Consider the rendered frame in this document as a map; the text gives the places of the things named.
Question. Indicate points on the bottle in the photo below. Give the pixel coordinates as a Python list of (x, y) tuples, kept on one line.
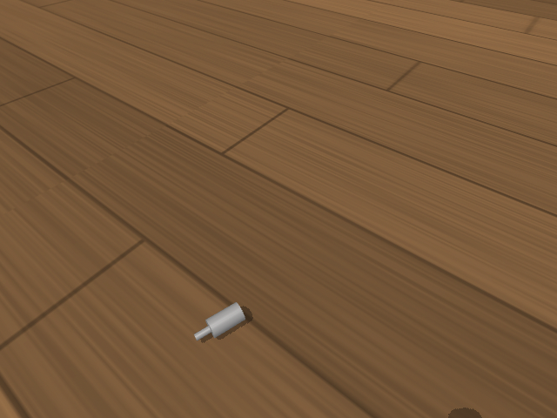
[(222, 321)]

